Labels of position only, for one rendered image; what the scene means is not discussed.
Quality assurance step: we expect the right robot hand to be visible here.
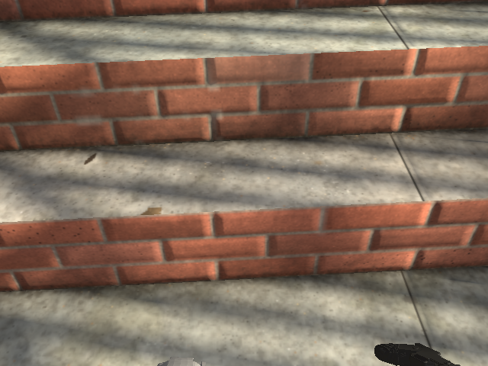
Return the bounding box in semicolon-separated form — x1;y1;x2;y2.
374;343;460;366

